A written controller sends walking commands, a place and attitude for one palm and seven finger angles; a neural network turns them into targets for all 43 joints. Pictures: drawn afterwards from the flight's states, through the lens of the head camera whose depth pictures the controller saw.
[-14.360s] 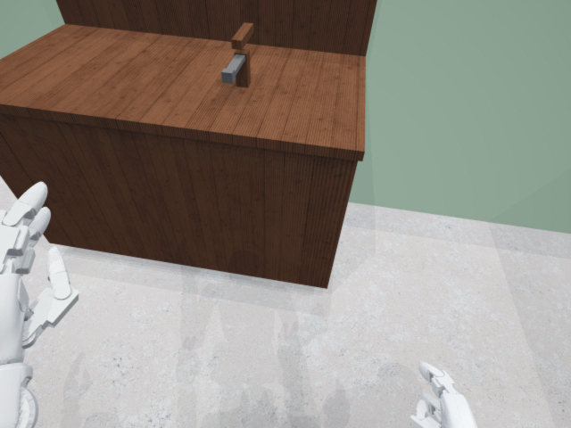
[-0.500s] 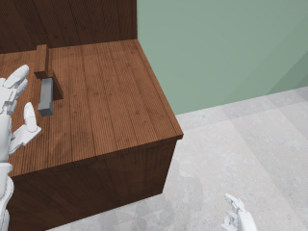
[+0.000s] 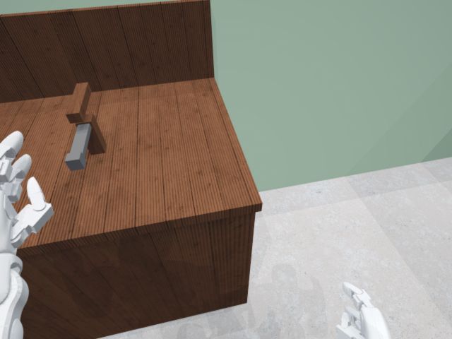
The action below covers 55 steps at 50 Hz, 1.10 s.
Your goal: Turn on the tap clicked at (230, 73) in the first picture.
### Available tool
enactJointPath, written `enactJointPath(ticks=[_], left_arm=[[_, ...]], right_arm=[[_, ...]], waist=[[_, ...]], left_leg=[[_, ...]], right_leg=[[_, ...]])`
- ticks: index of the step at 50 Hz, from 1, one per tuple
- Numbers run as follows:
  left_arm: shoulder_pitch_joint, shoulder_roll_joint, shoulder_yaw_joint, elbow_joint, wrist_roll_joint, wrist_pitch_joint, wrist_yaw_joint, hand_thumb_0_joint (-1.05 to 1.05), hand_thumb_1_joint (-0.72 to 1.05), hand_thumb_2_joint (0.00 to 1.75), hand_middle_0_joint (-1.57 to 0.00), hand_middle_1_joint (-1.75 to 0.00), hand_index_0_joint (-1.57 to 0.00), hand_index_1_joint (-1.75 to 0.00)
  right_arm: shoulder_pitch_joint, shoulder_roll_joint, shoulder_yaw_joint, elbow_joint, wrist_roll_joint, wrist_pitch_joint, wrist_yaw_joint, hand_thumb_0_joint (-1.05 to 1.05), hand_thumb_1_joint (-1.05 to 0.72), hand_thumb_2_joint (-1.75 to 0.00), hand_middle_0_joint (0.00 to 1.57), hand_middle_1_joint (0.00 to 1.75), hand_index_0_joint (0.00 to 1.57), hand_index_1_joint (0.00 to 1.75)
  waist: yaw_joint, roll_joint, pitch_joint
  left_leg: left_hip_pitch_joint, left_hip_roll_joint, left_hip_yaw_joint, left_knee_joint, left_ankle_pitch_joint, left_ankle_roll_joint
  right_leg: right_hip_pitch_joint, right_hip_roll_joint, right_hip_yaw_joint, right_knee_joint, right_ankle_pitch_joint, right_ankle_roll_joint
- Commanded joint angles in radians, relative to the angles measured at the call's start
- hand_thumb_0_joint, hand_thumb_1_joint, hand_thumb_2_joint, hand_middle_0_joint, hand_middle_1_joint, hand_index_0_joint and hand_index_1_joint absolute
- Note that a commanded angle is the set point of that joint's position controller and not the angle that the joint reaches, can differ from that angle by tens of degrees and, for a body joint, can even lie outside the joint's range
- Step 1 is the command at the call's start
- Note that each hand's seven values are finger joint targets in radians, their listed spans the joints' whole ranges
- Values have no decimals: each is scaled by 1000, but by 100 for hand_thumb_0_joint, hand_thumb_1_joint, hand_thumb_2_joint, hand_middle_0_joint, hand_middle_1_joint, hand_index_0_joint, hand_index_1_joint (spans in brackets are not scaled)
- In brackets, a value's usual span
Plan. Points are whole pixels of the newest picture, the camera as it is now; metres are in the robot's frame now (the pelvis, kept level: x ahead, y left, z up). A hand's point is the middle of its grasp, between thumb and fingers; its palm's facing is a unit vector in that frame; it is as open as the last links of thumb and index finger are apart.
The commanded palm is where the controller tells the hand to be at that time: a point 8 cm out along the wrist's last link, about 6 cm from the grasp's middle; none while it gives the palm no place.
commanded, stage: turn the palm inward beside the body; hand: left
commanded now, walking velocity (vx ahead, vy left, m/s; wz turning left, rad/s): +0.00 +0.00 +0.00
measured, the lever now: (75, 161) +0.40 +0.38 +0.09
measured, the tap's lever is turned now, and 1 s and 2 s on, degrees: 0 0 0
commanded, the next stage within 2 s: reach beside the lever's end, fingers flat in 1.64 s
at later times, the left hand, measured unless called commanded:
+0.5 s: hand (76, 217) +0.23 +0.26 +0.14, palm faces +0.43 -0.87 -0.23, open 7.5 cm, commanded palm +0.18 +0.30 +0.16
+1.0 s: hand (65, 241) +0.20 +0.26 +0.14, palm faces +0.48 -0.86 -0.15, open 7.5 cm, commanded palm +0.14 +0.30 +0.15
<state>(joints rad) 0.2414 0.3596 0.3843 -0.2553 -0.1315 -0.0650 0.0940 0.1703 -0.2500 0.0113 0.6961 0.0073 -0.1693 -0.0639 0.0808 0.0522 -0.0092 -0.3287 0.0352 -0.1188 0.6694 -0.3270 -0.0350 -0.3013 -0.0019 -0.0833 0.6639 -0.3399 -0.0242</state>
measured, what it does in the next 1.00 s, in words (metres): stands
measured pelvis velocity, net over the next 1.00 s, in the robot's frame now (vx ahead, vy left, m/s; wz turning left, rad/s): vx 0.00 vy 0.03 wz -0.02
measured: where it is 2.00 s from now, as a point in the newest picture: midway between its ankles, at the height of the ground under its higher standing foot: outside the picture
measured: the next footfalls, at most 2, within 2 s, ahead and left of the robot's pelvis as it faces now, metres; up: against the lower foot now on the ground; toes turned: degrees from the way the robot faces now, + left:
none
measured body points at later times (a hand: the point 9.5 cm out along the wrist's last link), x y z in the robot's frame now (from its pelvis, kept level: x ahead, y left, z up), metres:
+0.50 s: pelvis +0.04 +0.02 +0.00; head +0.04 +0.01 +0.45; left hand +0.21 +0.30 +0.16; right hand +0.23 -0.21 -0.08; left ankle +0.03 +0.17 -0.72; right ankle +0.01 -0.10 -0.72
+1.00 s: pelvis +0.00 +0.03 -0.01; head -0.01 +0.02 +0.44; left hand +0.16 +0.30 +0.15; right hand +0.20 -0.19 -0.07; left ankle +0.03 +0.17 -0.72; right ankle +0.01 -0.10 -0.72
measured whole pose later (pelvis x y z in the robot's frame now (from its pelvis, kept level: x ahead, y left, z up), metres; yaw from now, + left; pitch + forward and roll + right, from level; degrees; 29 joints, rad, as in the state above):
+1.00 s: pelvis +0.00 +0.03 -0.01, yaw -1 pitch +0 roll +0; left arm 0.52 0.21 0.21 -0.54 -0.16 0.05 0.23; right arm 0.21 -0.22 0.05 0.63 0.00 -0.23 -0.08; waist 0.07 0.03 -0.07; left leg -0.39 0.00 -0.08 0.73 -0.35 -0.03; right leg -0.37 -0.04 -0.04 0.73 -0.36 0.01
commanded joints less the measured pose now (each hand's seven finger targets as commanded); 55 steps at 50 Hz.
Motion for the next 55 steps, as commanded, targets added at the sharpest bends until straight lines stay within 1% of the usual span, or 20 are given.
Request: enactJointPath(ticks=[1,3,6,7,10,12,13,17,25,27,29,30,35,42,43,47,48,50,52,55], left_arm=[[-109,205,22,-223,-20,87,-54,0,90,90,-20,-30,-20,-30],[-51,197,59,-279,-26,56,-39,0,90,90,-20,-30,-20,-30],[55,196,126,-344,-44,-42,-7,0,90,90,-20,-30,-20,-30],[87,229,172,-359,-43,-68,10,0,90,90,-20,-30,-20,-30],[185,139,127,-370,-37,-102,29,0,90,90,-20,-30,-20,-30],[247,135,137,-346,-34,-73,37,0,90,90,-20,-30,-20,-30],[239,96,95,-363,-40,-61,30,0,90,90,-20,-30,-20,-30],[182,70,31,-419,-36,-14,12,0,90,90,-20,-30,-20,-30],[198,54,-10,-489,-6,-64,56,0,90,90,-20,-30,-20,-30],[221,65,14,-464,-5,-46,74,0,90,90,-20,-30,-20,-30],[234,26,-14,-448,-18,-19,81,0,90,90,-20,-30,-20,-30],[228,14,-25,-456,-23,-3,81,0,90,90,-20,-30,-20,-30],[188,-12,-70,-464,-31,63,89,0,90,90,-20,-30,-20,-30],[162,27,-62,-519,-3,46,131,0,90,90,-20,-30,-20,-30],[162,-10,-98,-528,-3,39,133,0,90,90,-20,-30,-20,-30],[217,6,-65,-502,-20,48,146,0,90,90,-20,-30,-20,-30],[214,-37,-105,-500,-30,52,142,0,90,90,-20,-30,-20,-30],[231,-36,-95,-491,-47,66,140,0,90,90,-20,-30,-20,-30],[245,-18,-72,-486,-50,80,143,0,90,90,-20,-30,-20,-30],[204,-37,-100,-509,-59,81,145,0,90,90,-20,-30,-20,-30]], right_arm=[[-159,-103,-40,-200,16,-66,-42,0,-90,-90,20,30,20,30],[-144,-91,-39,-211,14,-75,-37,0,-90,-90,20,30,20,30],[-92,-93,-53,-211,1,-94,-19,0,-90,-90,20,30,20,30],[-80,-93,-56,-204,0,-98,-14,0,-90,-90,20,30,20,30],[-33,-84,-63,-206,-2,-107,12,0,-90,-90,20,30,20,30],[-29,-88,-63,-201,2,-100,15,0,-90,-90,20,30,20,30],[-19,-89,-63,-208,4,-98,16,0,-90,-90,20,30,20,30],[-31,-91,-57,-215,13,-103,-5,0,-90,-90,20,30,20,30],[-17,-90,-56,-215,-6,-132,-8,0,-90,-90,20,30,20,30],[-33,-87,-51,-211,-2,-123,-9,0,-90,-90,20,30,20,30],[-40,-84,-47,-220,-1,-117,-7,0,-90,-90,20,30,20,30],[-51,-84,-45,-221,0,-112,-8,0,-90,-90,20,30,20,30],[-78,-86,-31,-235,4,-100,-19,0,-90,-90,20,30,20,30],[-96,-80,-15,-230,-4,-114,-28,0,-90,-90,20,30,20,30],[-99,-76,-14,-237,-4,-116,-25,0,-90,-90,20,30,20,30],[-106,-79,-12,-227,-5,-121,-27,0,-90,-90,20,30,20,30],[-107,-76,-9,-234,-2,-121,-26,0,-90,-90,20,30,20,30],[-110,-81,-12,-238,0,-123,-28,0,-90,-90,20,30,20,30],[-113,-81,-12,-229,1,-123,-32,0,-90,-90,20,30,20,30],[-109,-83,-12,-237,4,-129,-31,0,-90,-90,20,30,20,30]], waist=[[-17,-88,-54],[-6,-152,-84],[14,-156,-170],[31,-126,-201],[22,-45,-250],[21,-26,-219],[6,-44,-216],[-12,-28,-141],[-2,-29,-201],[11,-7,-172],[8,-19,-162],[9,14,-167],[-2,-26,-116],[-2,14,-96],[-11,13,-109],[3,25,-93],[-10,-13,-86],[-3,-38,-84],[5,-11,-77],[-9,-38,-75]], left_leg=[[-31,-55,97,-82,-34,54],[-21,-52,90,-84,19,58],[24,-50,97,-74,186,60],[39,-53,107,-71,241,57],[55,-57,133,-32,396,49],[36,-57,144,-20,407,48],[25,-56,143,-21,409,48],[34,-52,135,-26,392,55],[46,-44,89,-34,397,41],[27,-42,87,-45,367,33],[17,-40,86,-54,337,30],[20,-40,88,-56,327,29],[-3,-40,75,-86,187,35],[-33,-50,61,-105,29,37],[-30,-51,61,-104,16,37],[-57,-56,62,-102,-37,39],[-61,-55,61,-103,-48,41],[-73,-57,67,-94,-40,45],[-72,-60,72,-90,-39,45],[-77,-62,72,-79,-48,49]], right_leg=[[-10,-74,164,-265,-211,46],[5,-62,137,-240,-118,52],[40,-27,69,-136,200,47],[64,-17,53,-106,285,44],[92,-23,29,-38,514,38],[94,-30,30,-39,561,39],[92,-34,25,-37,568,38],[29,-22,15,-54,463,29],[-4,-12,-2,-26,333,15],[-10,-9,-4,-31,288,11],[-15,-11,-9,-36,260,9],[-19,-11,-7,-39,248,8],[-48,-7,-8,-69,130,10],[-77,-4,2,-74,5,9],[-82,-8,1,-70,-5,8],[-82,-6,6,-80,-35,9],[-86,-9,2,-80,-44,11],[-75,-10,7,-89,-46,12],[-74,-9,14,-101,-48,12],[-87,-12,18,-105,-66,16]])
